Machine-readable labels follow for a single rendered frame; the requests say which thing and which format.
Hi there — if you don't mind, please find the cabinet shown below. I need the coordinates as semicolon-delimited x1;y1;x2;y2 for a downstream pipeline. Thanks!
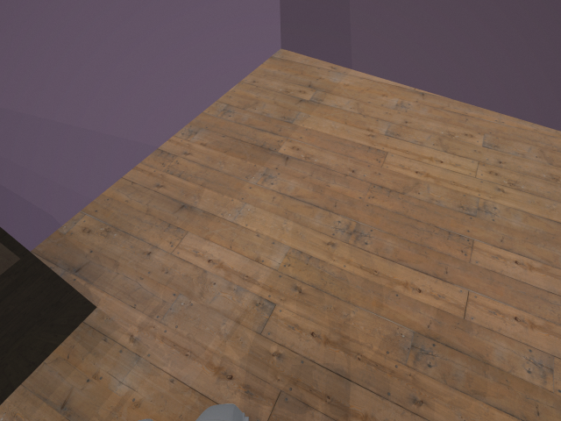
0;227;97;405

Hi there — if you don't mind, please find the drawer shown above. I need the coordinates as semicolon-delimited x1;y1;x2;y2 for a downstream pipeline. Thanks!
0;243;20;275

